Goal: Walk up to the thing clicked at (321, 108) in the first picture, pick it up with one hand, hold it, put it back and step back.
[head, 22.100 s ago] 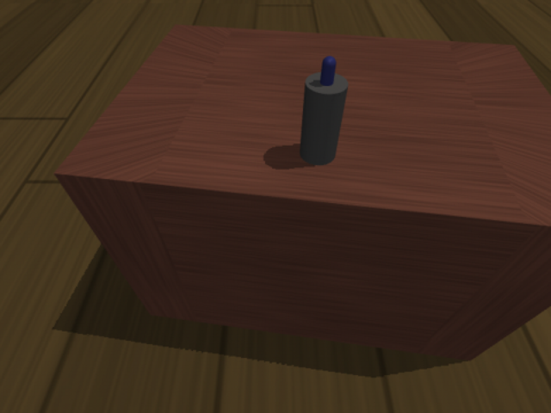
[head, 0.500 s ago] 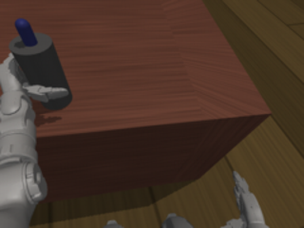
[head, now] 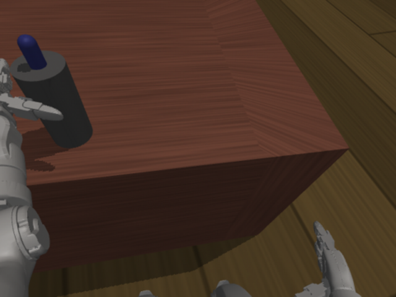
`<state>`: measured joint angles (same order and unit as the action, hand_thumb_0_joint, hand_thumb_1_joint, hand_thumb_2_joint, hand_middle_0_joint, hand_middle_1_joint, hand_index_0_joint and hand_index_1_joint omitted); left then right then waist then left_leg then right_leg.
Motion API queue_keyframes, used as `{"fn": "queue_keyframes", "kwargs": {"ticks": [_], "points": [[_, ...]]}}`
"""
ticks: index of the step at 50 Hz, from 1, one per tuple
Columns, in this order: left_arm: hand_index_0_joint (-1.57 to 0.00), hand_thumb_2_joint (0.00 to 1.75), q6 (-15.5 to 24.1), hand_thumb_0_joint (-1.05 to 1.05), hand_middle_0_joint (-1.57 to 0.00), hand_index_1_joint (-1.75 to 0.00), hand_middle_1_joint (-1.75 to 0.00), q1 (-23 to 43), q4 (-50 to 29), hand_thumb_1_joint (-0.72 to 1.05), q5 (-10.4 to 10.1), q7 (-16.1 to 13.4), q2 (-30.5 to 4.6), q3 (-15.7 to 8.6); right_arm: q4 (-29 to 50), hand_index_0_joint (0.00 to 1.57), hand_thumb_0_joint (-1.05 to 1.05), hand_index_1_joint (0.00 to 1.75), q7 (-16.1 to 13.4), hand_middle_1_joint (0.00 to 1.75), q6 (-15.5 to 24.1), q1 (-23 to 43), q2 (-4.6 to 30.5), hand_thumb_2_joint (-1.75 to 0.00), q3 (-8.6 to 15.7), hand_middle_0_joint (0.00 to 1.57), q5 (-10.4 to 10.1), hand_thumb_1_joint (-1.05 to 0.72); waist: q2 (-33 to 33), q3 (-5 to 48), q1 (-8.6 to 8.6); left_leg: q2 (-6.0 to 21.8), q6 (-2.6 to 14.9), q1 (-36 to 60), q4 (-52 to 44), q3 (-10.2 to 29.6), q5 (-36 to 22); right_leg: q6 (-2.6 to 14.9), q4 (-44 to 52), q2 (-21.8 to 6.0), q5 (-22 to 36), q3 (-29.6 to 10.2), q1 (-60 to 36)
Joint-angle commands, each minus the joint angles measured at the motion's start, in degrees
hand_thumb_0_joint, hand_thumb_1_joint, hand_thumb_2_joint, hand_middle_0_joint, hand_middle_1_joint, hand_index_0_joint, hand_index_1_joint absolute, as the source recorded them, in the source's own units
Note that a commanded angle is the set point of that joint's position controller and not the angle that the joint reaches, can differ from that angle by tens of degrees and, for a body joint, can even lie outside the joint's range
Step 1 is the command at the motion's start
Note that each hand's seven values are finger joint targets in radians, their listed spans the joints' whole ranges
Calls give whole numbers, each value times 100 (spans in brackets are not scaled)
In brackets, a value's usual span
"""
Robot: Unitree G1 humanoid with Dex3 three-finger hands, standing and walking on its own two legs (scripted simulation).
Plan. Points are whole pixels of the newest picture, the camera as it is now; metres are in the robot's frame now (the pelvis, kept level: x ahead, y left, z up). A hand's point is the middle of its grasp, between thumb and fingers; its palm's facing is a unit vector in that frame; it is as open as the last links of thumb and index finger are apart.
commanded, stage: withdraw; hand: left
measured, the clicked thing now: (53, 94) +0.48 +0.22 +0.13
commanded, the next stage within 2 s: rise in 0.08 s
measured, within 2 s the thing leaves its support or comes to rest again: neither
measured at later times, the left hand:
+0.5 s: hand out of the picture +0.44 +0.37 +0.19, palm faces +0.45 -0.85 -0.26, open 17.5 cm
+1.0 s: hand out of the picture +0.24 +0.28 +0.19, palm faces +0.45 -0.79 -0.41, open 17.4 cm
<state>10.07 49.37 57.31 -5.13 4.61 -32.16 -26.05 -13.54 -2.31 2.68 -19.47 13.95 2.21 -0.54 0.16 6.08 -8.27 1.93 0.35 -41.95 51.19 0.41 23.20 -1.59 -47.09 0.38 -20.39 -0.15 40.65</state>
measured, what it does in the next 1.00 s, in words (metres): stands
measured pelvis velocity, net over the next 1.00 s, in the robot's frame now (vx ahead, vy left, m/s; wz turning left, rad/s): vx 0.02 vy -0.01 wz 0.03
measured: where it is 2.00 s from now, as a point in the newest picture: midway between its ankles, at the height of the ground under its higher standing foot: outside the picture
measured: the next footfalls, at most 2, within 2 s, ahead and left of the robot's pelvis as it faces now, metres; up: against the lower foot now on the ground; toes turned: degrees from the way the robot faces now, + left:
none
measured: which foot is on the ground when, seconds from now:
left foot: down 0.00-1.00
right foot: down 0.00-1.00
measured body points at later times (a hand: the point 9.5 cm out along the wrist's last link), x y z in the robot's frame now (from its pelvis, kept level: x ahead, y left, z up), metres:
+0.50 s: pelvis +0.02 +0.00 +0.02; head +0.07 +0.01 +0.47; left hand +0.42 +0.41 +0.20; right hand +0.16 -0.25 -0.04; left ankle +0.01 +0.11 -0.69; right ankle +0.02 -0.14 -0.69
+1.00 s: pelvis +0.02 -0.01 +0.03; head +0.02 -0.03 +0.48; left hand +0.21 +0.32 +0.21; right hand +0.18 -0.26 -0.05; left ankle +0.01 +0.11 -0.69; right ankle +0.02 -0.14 -0.69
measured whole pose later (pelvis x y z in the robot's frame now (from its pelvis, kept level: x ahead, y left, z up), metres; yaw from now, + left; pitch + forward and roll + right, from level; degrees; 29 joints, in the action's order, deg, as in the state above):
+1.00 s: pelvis +0.02 -0.01 +0.03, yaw +2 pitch +1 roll +0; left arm 5.5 -16.7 -13.5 -4.5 -1.6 -22.2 -22.6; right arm -27.0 -2.5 3.1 -19.7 13.4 6.9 -2.8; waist -3.3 2.3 3.2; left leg 0.3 -0.1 -18.1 35.5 0.6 18.9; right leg -1.1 -34.8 -1.4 -18.3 0.5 17.8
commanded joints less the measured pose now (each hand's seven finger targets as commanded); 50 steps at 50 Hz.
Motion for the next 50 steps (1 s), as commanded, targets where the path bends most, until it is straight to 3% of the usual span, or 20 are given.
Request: {"fn": "queue_keyframes", "kwargs": {"ticks": [1, 3, 6, 7, 8, 10, 11, 13, 15, 18, 20, 28, 31, 33, 35, 37, 39, 43, 46, 50], "points": [[-7, 0, 47, 0, -6, -2, -3, 3149, -1332, -61, -46, 105, -2281, -133, 505, 5, 0, 5, -128, 5, 322, -53, 856, -5, 432, 5, -93, 53, -1167, 2811, 180, -80, -36, 2036, -777, -14, -2138, 270, 635, 75, 1681, 107, -1390], [-8, 0, -247, 0, -6, -2, -3, 2877, -797, -61, -46, 314, -1982, 64, 475, 5, 0, 5, -110, 5, 412, 113, 667, -5, 208, 5, -150, 53, -995, 2392, 163, -54, -33, 2092, -849, -11, -2277, 273, 756, 110, 1696, 144, -1216], [-8, 0, -532, 0, -5, 0, -2, 2588, -315, -61, -85, 646, -1890, 252, 147, 5, 0, 5, -119, 5, 450, 239, 732, -4, 232, 5, -212, 56, -631, 1763, 216, -88, 19, 1631, -1058, -27, -1757, 272, 935, 110, 1405, 140, -1227], [-8, 0, -601, 0, -5, -1, -3, 2437, -204, -61, -90, 712, -2075, 100, 454, 5, 0, 5, -119, 5, 501, 434, 810, -4, 248, 5, -222, 56, -494, 1775, 232, -96, 36, 1653, -1098, -56, -1719, 262, 981, 101, 1386, 138, -1299], [-8, 0, -672, 0, -5, 0, -2, 2381, 11, -61, -115, 831, -1787, 334, 257, 5, 0, 5, -106, 5, 499, 346, 710, -4, 169, 5, -234, 57, -376, 1633, 215, -107, 56, 1613, -1142, -46, -1613, 247, 1029, 114, 1315, 150, -1278], [-5, 4, -673, 0, -5, -3, -3, 2452, -248, -58, -210, 972, -2085, 92, 332, 5, 0, 5, -107, 5, 520, 283, 760, -4, 131, 5, -246, 60, -401, 1810, 241, -108, 40, 1715, -1177, -54, -1783, 248, 1026, 109, 1431, 151, -1365], [-5, 2, -654, 0, -5, -3, -4, 2398, -543, -54, 396, 631, -2673, 334, 505, 5, 0, 5, -52, 5, 476, 260, 876, -4, 195, 5, -216, 61, -655, 1737, 446, -157, -35, 1857, -1245, -98, -1906, 234, 1044, 61, 1583, 206, -1381], [-6, 2, -689, 0, -5, -5, -6, 2325, -434, -54, 346, 512, -2524, 267, 360, 5, 0, 5, -17, 5, 419, 29, 946, -4, 289, 5, -237, 61, -350, 1625, 345, -142, -25, 1909, -1325, -92, -1842, 218, 1108, 82, 1539, 227, -1481], [-6, 2, -692, 0, -5, -4, -5, 2507, -862, -53, 455, 410, -2923, 78, 358, 5, 0, 5, 18, 5, 378, -44, 1075, -4, 456, 5, -240, 61, -429, 2227, 370, -107, -34, 2331, -1242, -34, -2360, 201, 1058, 80, 1905, 241, -1614], [-7, 2, -655, 0, -5, -4, -5, 2295, -1122, -54, 577, 208, -3213, -137, 606, 5, 0, 5, 65, 5, 412, 129, 852, -5, 151, 5, -274, 59, -453, 2272, 542, -161, -14, 2318, -1321, -89, -2423, 189, 1123, 15, 2046, 205, -2031], [-5, 3, -625, 0, -6, -4, -3, 2094, -1230, -58, 612, 97, -3388, -303, 375, 5, 0, 5, 42, 5, 404, -78, 1067, -6, 412, 5, -262, 55, -723, 2408, 528, -114, -69, 2677, -1317, -50, -2832, 214, 1137, 19, 2130, 220, -1926], [-5, 2, -549, 0, -6, -3, -2, 377, -2419, -57, 497, -204, -2330, -44, -204, 5, 0, 5, 246, 5, 524, 88, 589, -6, 143, 5, -274, 54, -1203, 2011, 864, -32, -175, 2987, -1488, -5, -3260, 298, 1320, 49, 1974, 334, -1893], [-5, 2, -498, 0, -6, -3, -2, -498, -3566, -57, 386, -279, -1847, 95, -276, 5, 0, 5, 244, 5, 542, 89, 740, -6, 345, 5, -266, 54, -1094, 1974, 834, 0, -183, 3217, -1571, 17, -3293, 292, 1373, 79, 1951, 401, -1931], [-6, 2, -494, 0, -6, -4, -3, -1316, -4364, -55, 313, -368, -1792, -87, -496, 5, 0, 5, 227, 5, 529, 127, 709, -6, 357, 5, -291, 54, -1001, 1703, 973, -22, -181, 3101, -1628, 9, -3294, 279, 1389, 80, 1973, 427, -2060], [-6, 1, -446, 0, -6, -3, -3, -2051, -5500, -55, 216, -428, -1518, -44, -418, 5, 0, 5, 199, 5, 513, 42, 829, -5, 519, 6, -283, 54, -1006, 1695, 916, -28, -174, 3255, -1650, -3, -3383, 263, 1428, 77, 2075, 434, -2185], [-6, 0, -453, 0, -6, -3, -3, -2902, -6296, -55, 147, -536, -1593, -352, -519, 5, 0, 5, 130, 5, 476, 43, 1039, -6, 792, 6, -288, 53, -856, 1494, 964, -41, -162, 3194, -1697, -13, -3464, 250, 1432, 68, 2224, 413, -2342], [-6, 0, -374, 0, -6, -3, -3, -3397, -7225, -54, 90, -624, -1382, -413, -347, 5, 0, 5, 103, 5, 431, 222, 862, -5, 657, 6, -290, 53, -789, 1204, 1044, -54, -154, 3069, -1838, -16, -3108, 259, 1474, 66, 2025, 393, -2458], [-7, 0, -311, 0, -6, -4, -5, -4847, -7641, -53, 29, -753, -891, -566, -429, 5, 0, 5, -35, 5, 310, 74, 739, -5, 787, 6, -260, 54, -335, 407, 1035, -143, -71, 2700, -2051, -101, -2188, 216, 1638, 19, 1605, 334, -2516], [-6, 0, -153, 0, -5, -4, -5, -5540, -8154, -52, 3, -717, -347, -197, -395, 5, 0, 5, -36, 5, 280, 287, 637, -5, 775, 6, -240, 54, -393, 97, 1064, -224, -4, 2613, -2108, -225, -1668, 177, 1747, -52, 1342, 269, -2408], [-6, 1, 140, 0, -5, -4, -5, -6269, -9217, -52, 16, -702, -37, 53, -360, 5, 0, 5, -54, 5, 416, 478, 360, -5, 553, 6, -227, 55, -476, 118, 1141, -245, 27, 2682, -2155, -241, -1449, 186, 1756, -63, 1127, 265, -2435]]}}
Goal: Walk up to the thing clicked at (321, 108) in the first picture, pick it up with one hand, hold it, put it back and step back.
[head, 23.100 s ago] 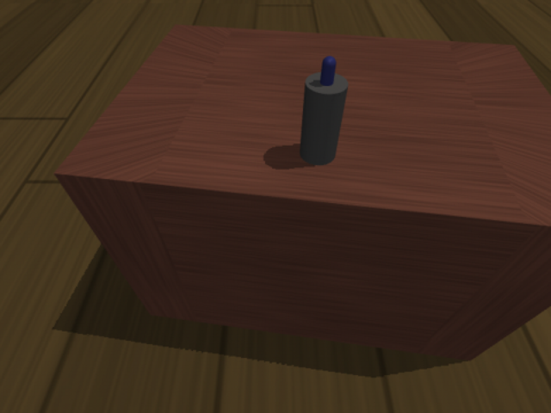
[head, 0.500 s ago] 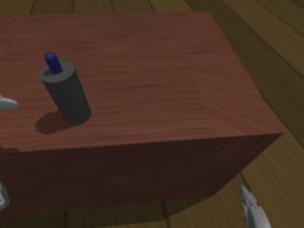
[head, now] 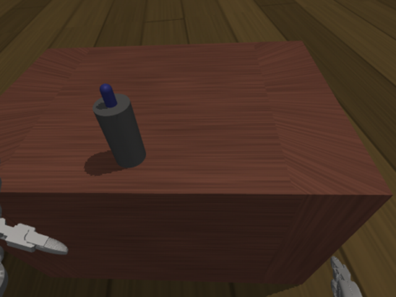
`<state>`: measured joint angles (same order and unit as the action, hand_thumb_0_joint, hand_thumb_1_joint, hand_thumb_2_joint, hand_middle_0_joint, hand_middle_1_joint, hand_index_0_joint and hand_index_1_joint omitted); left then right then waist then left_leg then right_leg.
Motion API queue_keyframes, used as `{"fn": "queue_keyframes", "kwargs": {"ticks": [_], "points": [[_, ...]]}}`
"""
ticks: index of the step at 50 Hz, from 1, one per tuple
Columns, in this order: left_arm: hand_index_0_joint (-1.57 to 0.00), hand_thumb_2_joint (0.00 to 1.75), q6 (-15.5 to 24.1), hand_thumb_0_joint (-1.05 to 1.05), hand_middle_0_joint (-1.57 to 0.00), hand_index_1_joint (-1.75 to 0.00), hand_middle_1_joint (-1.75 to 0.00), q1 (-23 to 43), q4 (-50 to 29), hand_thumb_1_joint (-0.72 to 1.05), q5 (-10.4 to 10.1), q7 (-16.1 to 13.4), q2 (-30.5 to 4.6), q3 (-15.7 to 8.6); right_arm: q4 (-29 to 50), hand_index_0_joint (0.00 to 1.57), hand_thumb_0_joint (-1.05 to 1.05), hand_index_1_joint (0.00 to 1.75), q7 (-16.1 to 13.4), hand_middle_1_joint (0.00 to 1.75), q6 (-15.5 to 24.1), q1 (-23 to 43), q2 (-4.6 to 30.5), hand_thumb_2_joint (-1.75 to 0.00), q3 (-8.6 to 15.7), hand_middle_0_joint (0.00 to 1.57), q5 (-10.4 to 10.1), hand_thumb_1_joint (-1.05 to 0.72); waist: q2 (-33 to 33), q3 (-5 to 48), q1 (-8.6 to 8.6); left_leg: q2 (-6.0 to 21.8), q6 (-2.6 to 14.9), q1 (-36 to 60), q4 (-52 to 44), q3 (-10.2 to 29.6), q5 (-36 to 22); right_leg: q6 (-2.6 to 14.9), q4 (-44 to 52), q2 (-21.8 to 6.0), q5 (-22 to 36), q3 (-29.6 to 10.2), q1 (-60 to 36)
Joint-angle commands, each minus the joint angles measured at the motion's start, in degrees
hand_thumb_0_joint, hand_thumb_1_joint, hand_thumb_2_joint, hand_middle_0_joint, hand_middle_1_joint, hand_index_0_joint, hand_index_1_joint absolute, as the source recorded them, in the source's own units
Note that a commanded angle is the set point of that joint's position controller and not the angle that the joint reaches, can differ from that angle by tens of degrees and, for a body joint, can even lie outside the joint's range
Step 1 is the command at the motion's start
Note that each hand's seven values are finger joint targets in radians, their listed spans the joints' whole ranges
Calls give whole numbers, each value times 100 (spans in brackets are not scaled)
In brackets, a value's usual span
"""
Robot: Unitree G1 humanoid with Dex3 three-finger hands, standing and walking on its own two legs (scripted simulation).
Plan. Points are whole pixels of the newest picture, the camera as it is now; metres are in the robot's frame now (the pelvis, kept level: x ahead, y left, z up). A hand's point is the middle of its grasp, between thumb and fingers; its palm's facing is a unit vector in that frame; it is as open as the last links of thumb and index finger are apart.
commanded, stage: sink last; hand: left
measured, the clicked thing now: (119, 125) +0.47 +0.22 +0.10
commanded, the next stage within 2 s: home in 0.36 s
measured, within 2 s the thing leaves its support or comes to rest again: neither
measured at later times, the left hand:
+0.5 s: hand (20, 241) +0.16 +0.25 +0.17, palm faces +0.40 -0.79 -0.47, open 17.5 cm
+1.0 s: hand (89, 279) +0.16 +0.22 +0.00, palm faces +0.21 -0.93 -0.29, open 17.6 cm
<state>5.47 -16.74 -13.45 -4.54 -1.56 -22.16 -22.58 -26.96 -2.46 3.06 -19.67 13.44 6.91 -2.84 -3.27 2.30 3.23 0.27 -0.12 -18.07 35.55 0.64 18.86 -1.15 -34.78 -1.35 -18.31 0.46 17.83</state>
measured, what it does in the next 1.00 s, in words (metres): stands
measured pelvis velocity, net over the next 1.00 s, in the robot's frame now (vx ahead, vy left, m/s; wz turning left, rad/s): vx -0.01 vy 0.00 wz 0.01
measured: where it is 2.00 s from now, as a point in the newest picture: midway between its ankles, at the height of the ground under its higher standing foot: outside the picture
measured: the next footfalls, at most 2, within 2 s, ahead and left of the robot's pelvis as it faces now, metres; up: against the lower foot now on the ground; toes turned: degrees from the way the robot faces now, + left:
none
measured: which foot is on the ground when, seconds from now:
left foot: down 0.00-1.00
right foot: down 0.00-1.00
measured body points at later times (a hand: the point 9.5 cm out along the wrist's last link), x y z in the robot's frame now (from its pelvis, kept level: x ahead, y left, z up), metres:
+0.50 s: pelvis -0.03 -0.01 +0.00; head -0.04 -0.03 +0.45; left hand +0.13 +0.29 +0.20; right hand +0.13 -0.28 -0.07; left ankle +0.00 +0.12 -0.73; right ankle +0.00 -0.13 -0.73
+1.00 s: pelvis -0.01 +0.00 +0.01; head +0.00 +0.00 +0.46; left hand +0.14 +0.27 +0.02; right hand +0.16 -0.23 -0.08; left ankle +0.00 +0.12 -0.73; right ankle +0.00 -0.13 -0.73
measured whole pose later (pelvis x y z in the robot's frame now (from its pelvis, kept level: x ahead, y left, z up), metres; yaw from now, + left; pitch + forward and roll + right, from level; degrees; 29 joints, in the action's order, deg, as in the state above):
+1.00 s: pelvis -0.01 +0.00 +0.01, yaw +0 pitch -2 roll +0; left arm 12.7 -26.2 6.7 -0.9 -1.8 -12.6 -7.7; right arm -35.5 -3.4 8.7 -12.8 10.5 2.6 -0.6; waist -0.9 -3.0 1.8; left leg -0.5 0.2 -11.9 27.9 0.6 14.3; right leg -1.4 -28.0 -2.1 -14.4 0.6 11.9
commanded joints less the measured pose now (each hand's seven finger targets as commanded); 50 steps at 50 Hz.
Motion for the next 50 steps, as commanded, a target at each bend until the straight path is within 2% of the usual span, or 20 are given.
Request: {"fn": "queue_keyframes", "kwargs": {"ticks": [1, 2, 4, 5, 6, 8, 10, 12, 14, 16, 19, 20, 24, 28, 33, 35, 36, 40, 46, 50], "points": [[-6, 1, 636, 0, -5, -4, -5, -25, -2131, -52, -29, -117, -1166, -467, 1054, 5, 0, 5, -72, 5, 414, 455, 545, -5, 202, 6, 20, 54, 38, 567, -30, -74, 86, 326, -568, -238, -1064, 125, 528, 112, 959, 216, -252], [-7, 1, 673, 0, -6, -4, -6, -263, -2182, -52, -18, -136, -1226, -576, 1023, 5, 0, 5, -98, 5, 438, 481, 690, -5, 362, 6, 45, 53, 118, 485, -21, -82, 99, 272, -578, -224, -1022, 112, 538, 116, 918, 225, -243], [-6, 1, 814, 0, -5, -4, -5, -430, -2447, -52, -31, -117, -1209, -622, 856, 5, 0, 5, -72, 5, 443, 298, 520, -5, 265, 6, 53, 54, 29, 199, 9, -116, 105, 173, -594, -255, -749, 113, 628, 77, 660, 207, -133], [-6, 1, 880, 0, -5, -5, -6, -699, -2408, -51, -30, -139, -1274, -783, 983, 5, 0, 5, -94, 5, 464, 419, 610, -5, 373, 6, 63, 53, 127, 258, 71, -121, 103, 159, -590, -255, -736, 108, 634, 68, 640, 195, -217], [-6, 1, 886, 0, -5, -4, -5, -742, -2145, -51, -33, -123, -1146, -680, 1027, 5, 0, 5, -145, 5, 477, 436, 880, -5, 659, 6, 81, 54, 335, 182, -79, -138, 127, 176, -609, -275, -598, 78, 734, 52, 554, 160, -124], [-6, 1, 950, 0, -5, -4, -5, -498, -1884, -51, -38, -113, -1140, -795, 1001, 5, 0, 5, -151, 5, 513, 422, 673, -5, 485, 6, 101, 54, 553, -129, -91, -156, 165, 104, -677, -262, -165, 32, 914, 11, 84, 89, -12], [-6, 1, 1049, 0, -5, -4, -5, -497, -1684, -52, -30, -85, -1000, -685, 690, 5, 0, 5, -145, 5, 548, 218, 435, -5, 364, 6, 82, 54, 388, -355, -54, -165, 150, 73, -777, -261, 112, 49, 974, -6, -291, 55, 119], [-6, 2, 1151, 0, -5, -5, -5, -590, -1510, -52, -18, -43, -890, -519, 975, 5, 0, 5, -164, 5, 648, 265, 585, -5, 423, 6, 75, 54, 642, -197, -123, -162, 169, 263, -788, -250, -67, 21, 1002, -17, -154, 47, 52], [-5, 2, 1270, 0, -5, -4, -5, -503, -1618, -51, 1, -21, -781, -379, 1035, 5, 0, 5, -113, 5, 732, 435, 308, -5, 61, 6, 68, 55, 534, -283, 19, -186, 166, 206, -814, -269, -86, 19, 1042, -50, -198, 12, -13], [-5, 3, 1364, 0, -5, -5, -5, -400, -1720, -54, 21, -60, -994, -564, 713, 5, 0, 5, -145, 5, 768, 324, 505, -5, 318, 6, 98, 53, 341, -195, 26, -193, 170, 252, -888, -255, -107, 45, 977, -28, -90, 82, -101], [-5, 4, 1488, 0, -6, -6, -5, -429, -1801, -57, 44, -107, -1136, -701, 1032, 5, 0, 5, -148, 5, 878, 560, 643, -6, 344, 6, 115, 51, 285, 72, 82, -194, 154, 410, -918, -258, -347, 62, 1000, -19, 139, 92, -374], [-6, 4, 1505, 0, -6, -6, -6, -373, -1698, -58, 51, -136, -1267, -859, 903, 5, 0, 5, -172, 5, 878, 461, 808, -6, 570, 6, 123, 50, 225, 46, 33, -197, 152, 397, -942, -260, -329, 72, 1001, -6, 177, 96, -387], [-5, 6, 1564, 0, -5, -6, -6, -257, -1370, -55, 53, -175, -1372, -1069, 775, 12, 0, 13, -153, 13, 883, 517, 710, -15, 544, 12, 142, 41, 104, -174, 73, -197, 132, 323, -1078, -245, -223, 89, 1123, -2, 70, 101, -467], [-5, 4, 1613, 0, -5, -5, -5, -215, -754, -58, 40, -102, -912, -647, 754, 13, 0, 18, -68, 18, 927, 708, 312, -47, 96, 13, 77, 9, 160, -555, 116, -130, 145, 154, -1346, -184, 152, 94, 1178, 62, -192, 192, -432], [-5, 6, 1696, 0, -5, -6, -6, -269, -533, -56, 47, -23, -600, -210, 605, 15, 0, 21, 8, 21, 980, 820, -37, -61, -474, 15, 71, -31, 138, -338, 186, -109, 153, 209, -1366, -170, -103, 101, 1126, 75, 85, 240, -594], [-5, 7, 1623, 0, -5, -6, -6, -344, -479, -54, 85, -41, -699, -191, 630, 16, 0, 23, -43, 23, 1001, 825, 484, -66, -60, 16, 117, -47, 113, -26, 52, -90, 141, 429, -1349, -165, -355, 99, 1083, 98, 373, 243, -706], [-5, 6, 1580, 0, -5, -6, -6, -551, -316, -55, 99, -32, -560, -54, 417, 16, 0, 23, -19, 23, 966, 638, 348, -67, -170, 16, 116, -49, 33, -64, 40, -86, 127, 446, -1329, -174, -532, 111, 1052, 109, 553, 259, -686], [-5, 6, 1387, 0, -5, -6, -6, -750, -28, -56, 171, -54, -351, 276, 231, 17, 0, 25, -67, 25, 936, 660, 730, -74, 196, 17, 178, -62, 176, 182, -145, -45, 97, 749, -1291, -131, -958, 114, 1033, 158, 945, 302, -702], [-4, 1, 1111, 0, -4, -4, -4, -567, 711, -61, 316, -102, 153, 1074, 107, 19, 0, 28, -120, 28, 914, 1204, 196, -84, -277, 19, 199, -78, 364, 69, -185, -48, 114, 803, -1289, -106, -1188, 110, 1080, 114, 1083, 297, -649], [-4, 1, 952, 0, -4, -4, -4, -307, 1427, -61, 365, -98, 347, 1459, -109, 20, 0, 30, -145, 30, 856, 1111, 136, -90, -394, 20, 237, -90, 210, 20, -265, -24, 95, 670, -1285, -117, -1077, 120, 1070, 108, 1045, 295, -602]]}}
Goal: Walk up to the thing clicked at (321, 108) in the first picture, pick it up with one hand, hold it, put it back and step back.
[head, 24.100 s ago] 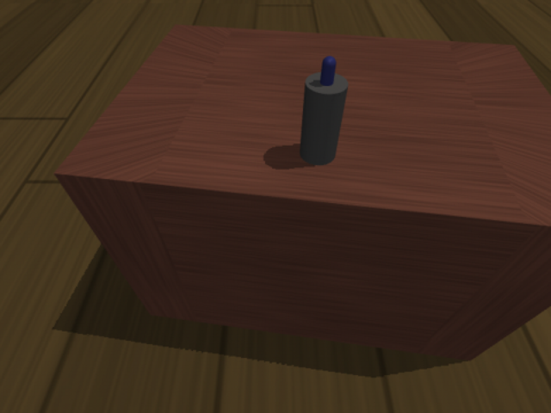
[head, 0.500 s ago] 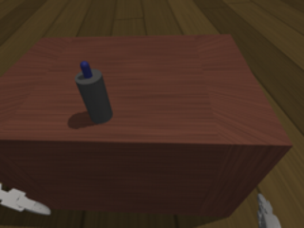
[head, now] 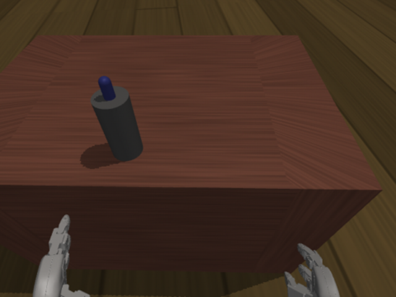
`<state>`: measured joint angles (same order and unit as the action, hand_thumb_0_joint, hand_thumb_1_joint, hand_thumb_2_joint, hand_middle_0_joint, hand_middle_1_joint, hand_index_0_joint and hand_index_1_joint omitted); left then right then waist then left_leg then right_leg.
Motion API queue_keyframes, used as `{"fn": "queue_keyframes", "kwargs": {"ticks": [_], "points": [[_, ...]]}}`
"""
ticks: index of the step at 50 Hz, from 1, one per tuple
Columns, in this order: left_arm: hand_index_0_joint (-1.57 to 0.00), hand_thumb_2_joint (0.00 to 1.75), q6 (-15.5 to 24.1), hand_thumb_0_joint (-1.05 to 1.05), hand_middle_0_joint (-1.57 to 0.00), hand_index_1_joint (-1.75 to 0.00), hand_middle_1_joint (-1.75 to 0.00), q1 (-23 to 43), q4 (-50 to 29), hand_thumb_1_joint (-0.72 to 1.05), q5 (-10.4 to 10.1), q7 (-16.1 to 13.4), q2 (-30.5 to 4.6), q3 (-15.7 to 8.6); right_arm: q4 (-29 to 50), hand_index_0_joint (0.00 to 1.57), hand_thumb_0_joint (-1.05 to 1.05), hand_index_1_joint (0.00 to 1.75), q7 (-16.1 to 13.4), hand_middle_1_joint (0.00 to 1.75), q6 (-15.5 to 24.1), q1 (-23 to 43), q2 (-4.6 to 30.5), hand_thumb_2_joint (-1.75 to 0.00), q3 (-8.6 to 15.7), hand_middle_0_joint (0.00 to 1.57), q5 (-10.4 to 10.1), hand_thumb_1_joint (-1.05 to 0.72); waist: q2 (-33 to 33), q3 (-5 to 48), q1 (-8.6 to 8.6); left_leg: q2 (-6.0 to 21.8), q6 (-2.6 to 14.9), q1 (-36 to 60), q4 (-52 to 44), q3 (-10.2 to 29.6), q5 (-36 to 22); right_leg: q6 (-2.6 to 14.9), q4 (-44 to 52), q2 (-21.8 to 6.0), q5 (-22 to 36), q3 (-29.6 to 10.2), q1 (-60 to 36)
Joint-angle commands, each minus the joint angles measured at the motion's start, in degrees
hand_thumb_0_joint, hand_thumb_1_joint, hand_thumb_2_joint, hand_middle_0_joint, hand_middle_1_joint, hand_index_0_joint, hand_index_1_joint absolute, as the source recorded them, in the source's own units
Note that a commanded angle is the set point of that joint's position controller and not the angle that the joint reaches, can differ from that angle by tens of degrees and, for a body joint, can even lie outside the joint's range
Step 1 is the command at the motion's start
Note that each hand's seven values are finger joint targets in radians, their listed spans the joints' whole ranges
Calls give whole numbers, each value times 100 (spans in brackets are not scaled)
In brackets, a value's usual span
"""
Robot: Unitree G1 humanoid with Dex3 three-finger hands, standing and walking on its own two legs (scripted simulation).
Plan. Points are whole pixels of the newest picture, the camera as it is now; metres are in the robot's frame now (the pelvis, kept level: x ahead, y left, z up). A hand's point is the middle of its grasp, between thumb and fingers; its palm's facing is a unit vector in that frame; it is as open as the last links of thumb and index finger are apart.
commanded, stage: home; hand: left
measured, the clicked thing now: (117, 118) +0.48 +0.22 +0.09
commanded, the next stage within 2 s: none
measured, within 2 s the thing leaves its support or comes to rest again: neither
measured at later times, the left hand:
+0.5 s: hand (125, 272) +0.19 +0.18 -0.10, palm faces +0.08 -0.97 -0.25, open 17.5 cm
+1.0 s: hand out of the picture +0.08 +0.27 -0.14, palm faces -0.07 -0.91 -0.41, open 17.5 cm
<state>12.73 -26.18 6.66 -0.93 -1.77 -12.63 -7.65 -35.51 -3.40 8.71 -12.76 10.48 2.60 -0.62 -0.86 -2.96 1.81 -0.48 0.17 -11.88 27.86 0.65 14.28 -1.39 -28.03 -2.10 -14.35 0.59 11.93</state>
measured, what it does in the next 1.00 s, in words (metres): stands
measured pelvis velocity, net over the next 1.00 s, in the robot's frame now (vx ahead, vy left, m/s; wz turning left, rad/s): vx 0.00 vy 0.00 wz -0.01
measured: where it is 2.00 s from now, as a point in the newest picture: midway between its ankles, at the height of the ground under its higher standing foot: outside the picture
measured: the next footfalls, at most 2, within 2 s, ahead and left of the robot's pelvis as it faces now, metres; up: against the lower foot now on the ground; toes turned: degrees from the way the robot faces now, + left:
none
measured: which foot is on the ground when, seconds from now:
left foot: down 0.00-1.00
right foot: down 0.00-1.00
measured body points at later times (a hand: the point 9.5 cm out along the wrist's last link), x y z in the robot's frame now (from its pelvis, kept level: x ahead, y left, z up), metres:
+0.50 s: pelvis +0.01 +0.00 +0.00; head +0.03 +0.00 +0.45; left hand +0.19 +0.23 -0.08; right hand +0.14 -0.24 -0.11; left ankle +0.01 +0.12 -0.74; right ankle +0.01 -0.13 -0.74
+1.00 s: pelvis +0.00 +0.00 +0.00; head +0.00 -0.01 +0.45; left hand +0.08 +0.32 -0.11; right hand +0.07 -0.30 -0.13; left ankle +0.01 +0.12 -0.74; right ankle +0.01 -0.13 -0.74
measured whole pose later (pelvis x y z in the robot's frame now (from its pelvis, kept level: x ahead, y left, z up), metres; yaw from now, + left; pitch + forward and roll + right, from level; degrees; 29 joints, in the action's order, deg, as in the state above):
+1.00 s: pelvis +0.00 +0.00 +0.00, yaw -1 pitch -2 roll +0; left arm 1.5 -11.4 57.5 1.7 -0.8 -22.2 1.2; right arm -57.8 0.9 -0.2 -10.6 20.7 1.0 1.4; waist -0.9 -1.3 -0.1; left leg -0.5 0.2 -9.4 24.6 0.0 12.9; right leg -1.4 -25.4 -2.2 -13.0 0.0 10.0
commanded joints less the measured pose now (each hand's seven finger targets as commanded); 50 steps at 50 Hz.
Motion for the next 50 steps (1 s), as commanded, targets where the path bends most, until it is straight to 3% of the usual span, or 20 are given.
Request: {"fn": "queue_keyframes", "kwargs": {"ticks": [1, 4, 5, 6, 7, 9, 11, 13, 17, 20, 24, 25, 29, 31, 32, 34, 38, 40, 46, 50], "points": [[-5, 2, 204, 0, -4, -4, -5, 700, -380, -61, 7, -79, -618, -2, 688, 20, 0, 30, -41, 30, 264, 374, 414, -90, -8, 20, 19, -90, -137, 617, -132, 20, 64, 73, -507, -158, -580, 147, 421, 154, 648, 252, -34], [-4, 2, 36, 0, -4, -4, -5, 765, 395, -61, 25, -58, -501, 216, 660, 20, 0, 30, -50, 30, 215, 317, 596, -90, 83, 20, 41, -90, -44, 785, -206, 38, 22, 127, -366, -172, -1096, 160, 348, 173, 1079, 257, -60], [-4, 2, 75, 0, -4, -4, -4, 836, 217, -61, 23, -254, -845, -444, 343, 20, 0, 30, -57, 30, 179, 357, 959, -90, 20, 20, 72, -89, 7, 679, 8, 20, -10, 66, -305, -113, -942, 172, 349, 228, 895, 272, -127], [-4, 2, 8, 0, -4, -4, -4, 729, 740, -61, 69, -228, -501, 30, 354, 20, 0, 30, -59, 30, 161, 342, 888, -90, -11, 20, 63, -89, 54, 642, -140, 1, -3, 75, -273, -159, -1000, 187, 341, 218, 949, 239, -76], [-5, 4, -45, 0, -5, -5, -5, 912, 858, -58, 76, -208, -367, 257, 378, 20, 0, 30, -57, 30, 154, 375, 825, -90, -39, 20, 64, -90, 34, 743, -203, 7, -10, 80, -229, -166, -1090, 193, 300, 216, 1037, 238, -46], [-5, 4, -90, 0, -5, -5, -5, 1300, 1090, -58, 68, -254, -368, 271, 315, 20, 0, 30, -65, 30, 113, 396, 794, -90, -73, 20, 54, -89, -131, 671, -215, 2, -18, -2, -212, -190, -944, 198, 272, 208, 945, 205, 83], [-5, 5, -123, 0, -5, -5, -5, 1532, 1248, -56, 87, -299, -476, 244, 265, 20, 0, 30, -74, 30, 65, 343, 844, -90, -53, 20, 64, -90, -218, 955, -194, 5, -33, 57, -147, -205, -1100, 208, 197, 199, 1095, 196, -14], [-5, 6, -189, 0, -5, -5, -5, 1614, 1441, -55, 97, -316, -389, 373, 263, 20, 0, 30, -75, 30, 30, 361, 842, -90, -62, 20, 68, -90, -118, 1109, -211, 24, -36, 101, -96, -192, -1188, 206, 163, 215, 1197, 206, -52], [-5, 4, -288, 0, -5, -5, -5, 1763, 1390, -57, 93, -422, -455, 369, 261, 20, 0, 30, -95, 30, -16, 377, 842, -90, -65, 20, 62, -89, -178, 1342, -135, 32, -50, 196, -59, -229, -1490, 208, 117, 220, 1479, 195, -250], [-5, 4, -394, 0, -5, -5, -5, 1358, 1756, -57, 72, -438, -239, 523, 313, 20, 0, 30, -70, 30, -73, 454, 906, -90, -18, 20, 37, -89, 74, 886, -89, 54, -45, -18, -153, -197, -1229, 204, 204, 254, 1199, 241, -128], [-5, 4, -450, 0, -5, -5, -5, 1469, 1802, -57, 78, -452, -262, 492, 333, 20, 0, 30, -44, 30, -125, 429, 862, -90, -37, 20, 26, -90, 163, 885, -95, 41, -27, -67, -176, -236, -1139, 187, 253, 249, 1144, 225, -136], [-5, 5, -475, 0, -5, -5, -5, 1454, 1833, -56, 71, -441, -192, 586, 341, 20, 0, 30, -33, 30, -152, 407, 877, -90, -41, 20, 19, -90, 161, 809, -120, 59, -38, -67, -198, -236, -1143, 194, 234, 265, 1143, 236, -73], [-5, 5, -472, 0, -5, -5, -5, 1656, 1748, -57, 79, -452, -396, 388, 363, 20, 0, 30, -23, 30, -227, 402, 860, -90, -37, 20, 14, -90, 229, 891, -118, 15, 7, -33, -186, -281, -987, 161, 309, 221, 1047, 172, -122], [-5, 5, -491, 0, -5, -5, -5, 1667, 1722, -56, 74, -451, -347, 472, 389, 20, 0, 30, -20, 30, -249, 456, 867, -90, -47, 20, 8, -89, 221, 786, -144, 15, 3, -62, -218, -288, -908, 160, 325, 221, 983, 173, -86], [-5, 4, -654, 0, -5, -6, -6, 1230, 2776, -58, 389, -273, -1717, 250, -249, 20, 0, 30, 135, 30, -437, 144, 1710, -90, 260, 20, 395, -90, -80, 1190, -218, 530, 86, 319, 308, 220, -1910, 417, -39, -481, 2471, -467, -176], [-4, 1, -747, 0, -4, -4, -4, 1154, 2918, -61, 343, -143, -1664, 300, -359, 20, 0, 30, 237, 30, -579, 120, 1650, -90, 219, 20, 295, -90, -58, 1507, -191, 527, 145, 362, 299, 219, -2260, 468, -204, -560, 3091, -472, -508], [-5, 3, -844, 0, -4, -5, -5, 1744, 3435, -59, 258, -40, -1500, 567, -787, 20, 0, 30, 342, 30, -641, 335, 1669, -90, 117, 20, 224, -90, 30, 533, -281, 578, 156, 49, -403, 402, -854, 346, 332, -400, 939, -439, 121], [-5, 5, -862, 0, -5, -5, -5, 1767, 3741, -57, 270, -9, -1618, 618, -1012, 20, 0, 30, 379, 30, -660, 472, 1686, -90, 88, 20, 224, -90, 92, 324, -242, 594, 143, 9, -547, 475, -755, 339, 481, -399, 716, -440, 170], [-5, 3, -920, 0, -4, -5, -5, 1906, 4477, -59, 225, 38, -1853, 688, -1631, 20, 0, 30, 387, 30, -690, 584, 1919, -90, 42, 20, 187, -90, 41, 595, -203, 617, 137, 308, -724, 503, -1069, 336, 635, -473, 1033, -525, -278], [-5, 3, -1006, 0, -4, -5, -5, 1965, 4886, -59, 212, 41, -2031, 722, -1993, 20, 0, 30, 378, 30, -722, 616, 2029, -90, -6, 20, 179, -90, 84, 272, -197, 590, 98, 204, -1043, 560, -517, 327, 888, -453, 415, -562, -178]]}}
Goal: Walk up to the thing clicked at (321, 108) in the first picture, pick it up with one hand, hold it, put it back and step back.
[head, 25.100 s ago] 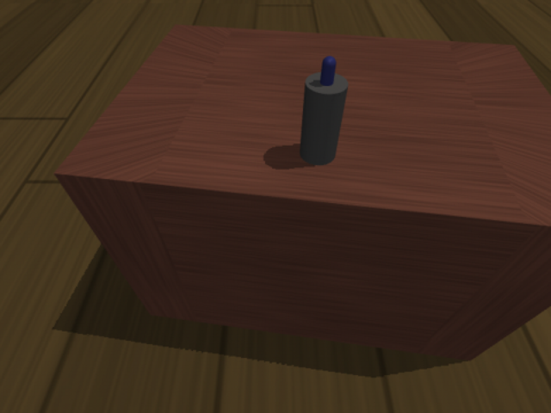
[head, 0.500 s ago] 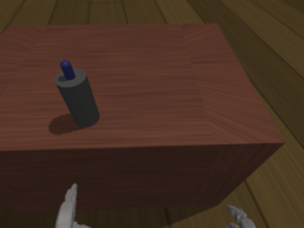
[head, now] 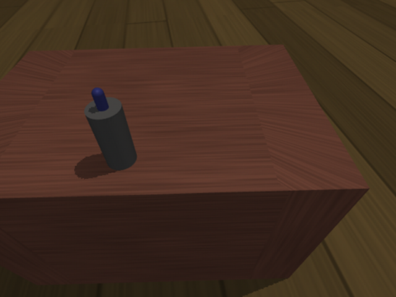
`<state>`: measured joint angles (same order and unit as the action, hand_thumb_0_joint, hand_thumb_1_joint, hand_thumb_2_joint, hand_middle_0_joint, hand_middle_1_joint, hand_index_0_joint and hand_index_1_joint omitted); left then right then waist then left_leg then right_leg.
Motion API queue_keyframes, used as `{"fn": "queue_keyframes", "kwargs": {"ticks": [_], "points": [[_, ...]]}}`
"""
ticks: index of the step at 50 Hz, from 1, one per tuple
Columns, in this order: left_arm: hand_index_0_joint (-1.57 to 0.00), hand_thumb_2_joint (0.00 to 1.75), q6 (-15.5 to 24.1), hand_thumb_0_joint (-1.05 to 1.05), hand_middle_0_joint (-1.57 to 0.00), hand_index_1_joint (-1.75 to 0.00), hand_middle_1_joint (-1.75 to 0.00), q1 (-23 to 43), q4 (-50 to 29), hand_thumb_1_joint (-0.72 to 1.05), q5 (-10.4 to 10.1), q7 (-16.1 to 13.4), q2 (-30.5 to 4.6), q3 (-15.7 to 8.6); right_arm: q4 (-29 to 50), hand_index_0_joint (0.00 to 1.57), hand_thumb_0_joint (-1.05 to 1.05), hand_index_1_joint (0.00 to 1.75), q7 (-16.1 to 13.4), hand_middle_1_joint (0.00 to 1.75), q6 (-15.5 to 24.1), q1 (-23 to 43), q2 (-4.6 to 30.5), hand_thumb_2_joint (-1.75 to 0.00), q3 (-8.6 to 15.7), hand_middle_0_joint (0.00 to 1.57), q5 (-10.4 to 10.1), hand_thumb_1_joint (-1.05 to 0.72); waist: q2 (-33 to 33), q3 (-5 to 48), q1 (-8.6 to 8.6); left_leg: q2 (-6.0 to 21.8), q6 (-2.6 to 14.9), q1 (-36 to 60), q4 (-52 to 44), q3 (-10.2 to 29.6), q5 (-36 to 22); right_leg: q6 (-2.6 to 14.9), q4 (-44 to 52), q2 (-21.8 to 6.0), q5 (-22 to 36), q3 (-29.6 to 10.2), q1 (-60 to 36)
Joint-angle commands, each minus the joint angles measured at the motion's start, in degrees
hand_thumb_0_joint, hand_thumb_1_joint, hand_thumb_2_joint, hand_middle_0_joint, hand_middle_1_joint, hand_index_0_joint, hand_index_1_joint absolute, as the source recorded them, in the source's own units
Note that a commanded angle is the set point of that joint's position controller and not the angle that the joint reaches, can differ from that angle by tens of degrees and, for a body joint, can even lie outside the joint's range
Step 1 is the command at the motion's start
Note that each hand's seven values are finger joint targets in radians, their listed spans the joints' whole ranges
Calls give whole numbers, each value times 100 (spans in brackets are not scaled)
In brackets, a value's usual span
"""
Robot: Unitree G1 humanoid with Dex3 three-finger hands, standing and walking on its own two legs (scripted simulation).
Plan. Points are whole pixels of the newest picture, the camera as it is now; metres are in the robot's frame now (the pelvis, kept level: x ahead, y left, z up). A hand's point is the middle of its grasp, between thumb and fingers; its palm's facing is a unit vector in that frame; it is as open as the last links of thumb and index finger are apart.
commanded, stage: home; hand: left
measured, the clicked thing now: (110, 128) +0.48 +0.22 +0.09
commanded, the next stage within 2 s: stand in 1.34 s
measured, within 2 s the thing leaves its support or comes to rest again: neither
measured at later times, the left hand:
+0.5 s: hand out of the picture +0.03 +0.25 -0.15, palm faces -0.06 -0.93 -0.36, open 17.4 cm
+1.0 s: hand out of the picture +0.08 +0.24 -0.14, palm faces -0.06 -0.93 -0.37, open 17.5 cm
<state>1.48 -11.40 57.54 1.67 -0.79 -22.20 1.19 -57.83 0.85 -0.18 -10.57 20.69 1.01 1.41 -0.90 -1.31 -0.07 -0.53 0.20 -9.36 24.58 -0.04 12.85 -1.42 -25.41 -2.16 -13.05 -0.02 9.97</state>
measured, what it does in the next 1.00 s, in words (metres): stands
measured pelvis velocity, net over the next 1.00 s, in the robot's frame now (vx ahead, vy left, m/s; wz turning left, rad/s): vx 0.00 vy -0.01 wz -0.01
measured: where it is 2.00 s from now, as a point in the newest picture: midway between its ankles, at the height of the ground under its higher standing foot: outside the picture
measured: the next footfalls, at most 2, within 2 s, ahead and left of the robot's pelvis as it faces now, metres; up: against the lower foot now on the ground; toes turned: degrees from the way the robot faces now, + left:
none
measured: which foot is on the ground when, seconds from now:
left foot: down 0.00-1.00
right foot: down 0.00-1.00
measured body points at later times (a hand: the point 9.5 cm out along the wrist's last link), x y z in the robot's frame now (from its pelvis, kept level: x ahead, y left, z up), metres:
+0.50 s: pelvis -0.02 -0.01 +0.00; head -0.02 -0.01 +0.45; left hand +0.04 +0.30 -0.12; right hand +0.03 -0.31 -0.14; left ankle +0.01 +0.12 -0.74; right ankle +0.01 -0.14 -0.74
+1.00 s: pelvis +0.00 -0.01 +0.01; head +0.00 -0.02 +0.46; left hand +0.08 +0.29 -0.12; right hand +0.06 -0.32 -0.13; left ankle +0.01 +0.12 -0.74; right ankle +0.01 -0.14 -0.74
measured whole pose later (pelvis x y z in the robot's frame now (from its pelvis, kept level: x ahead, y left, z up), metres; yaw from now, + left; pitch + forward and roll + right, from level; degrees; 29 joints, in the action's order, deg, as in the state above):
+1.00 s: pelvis +0.00 -0.01 +0.01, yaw -1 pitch -3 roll +0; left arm 1.1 -6.4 64.7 0.9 0.1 -20.1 1.1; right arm -64.3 0.4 0.3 -7.8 20.6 -0.3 0.7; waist -1.1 -2.7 -0.4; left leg 0.9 -1.0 -6.5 18.4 0.0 9.5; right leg -0.4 -19.7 -0.7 -9.8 0.0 7.5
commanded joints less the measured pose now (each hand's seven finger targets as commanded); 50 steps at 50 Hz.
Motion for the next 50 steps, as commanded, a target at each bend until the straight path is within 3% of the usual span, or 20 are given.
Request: {"fn": "queue_keyframes", "kwargs": {"ticks": [1, 11, 15, 18, 34, 39, 43, 45, 50], "points": [[-5, 5, 106, 0, -5, -5, -5, 479, -140, -57, -59, -44, -1093, -159, 175, 20, 0, 30, -48, 30, 170, 402, 1050, -90, 150, 20, -17, -89, 48, 151, 4, 613, 104, 19, -761, 624, -333, 324, 646, -452, 272, -506, -4], [-5, 5, 81, 0, -5, -5, -5, 409, 296, -56, -70, -37, -1197, -140, -225, 20, 0, 30, -54, 30, 148, 337, 1149, -90, 115, 20, -22, -89, 71, 123, 17, 630, 90, 161, -899, 647, -208, 296, 937, -478, 105, -591, -15], [-5, 4, 58, 0, -5, -5, -5, 414, 374, -58, -79, -36, -1202, -165, -287, 20, 0, 30, -44, 30, 125, 282, 1117, -90, 108, 20, -24, -89, 128, -146, 20, 584, 90, -128, -975, 666, 233, 284, 1076, -442, -533, -627, 115], [-5, 6, 58, 0, -5, -5, -5, 391, 395, -55, -73, -24, -1208, -193, -275, 20, 0, 30, -51, 30, 126, 275, 1096, -90, 118, 20, -38, -89, 103, -108, 4, 596, 101, 0, -957, 645, 246, 306, 1080, -457, -511, -674, 221], [-5, 5, 46, 0, -5, -5, -5, 509, 405, -57, -90, 6, -1067, -212, -267, 20, 0, 30, -87, 30, 158, 329, 1126, -90, 86, 20, -69, -90, 96, 37, 20, 670, 100, 30, -931, 620, -30, 298, 977, -452, -63, -646, -20], [-5, 5, 52, 0, -5, -5, -5, 630, 401, -57, -107, -1, -1096, -225, -276, 20, 0, 30, -113, 30, 178, 374, 1154, -90, 80, 20, -77, -90, 114, 266, 6, 727, 69, 223, -910, 576, -667, 305, 850, -486, 809, -633, -282], [-5, 5, 39, 0, -5, -5, -5, 623, 428, -57, -109, 4, -1068, -228, -328, 20, 0, 30, -118, 30, 165, 343, 1177, -90, 76, 20, -73, -90, 117, 129, 5, 713, 63, 165, -930, 549, -476, 264, 948, -468, 597, -613, -230], [-5, 3, 40, 0, -4, -5, -5, 642, 422, -59, -109, -2, -1068, -226, -306, 20, 0, 30, -121, 30, 168, 410, 1167, -90, 79, 20, -79, -90, 88, 292, 2, 757, 49, 329, -894, 550, -821, 277, 876, -494, 945, -591, -313], [-5, 5, 41, 0, -5, -5, -5, 721, 419, -56, -106, -11, -1093, -246, -332, 20, 0, 30, -130, 30, 148, 403, 1154, -90, 89, 20, -76, -90, 192, 148, -19, 739, 38, 281, -931, 524, -685, 259, 954, -481, 815, -602, -256]]}}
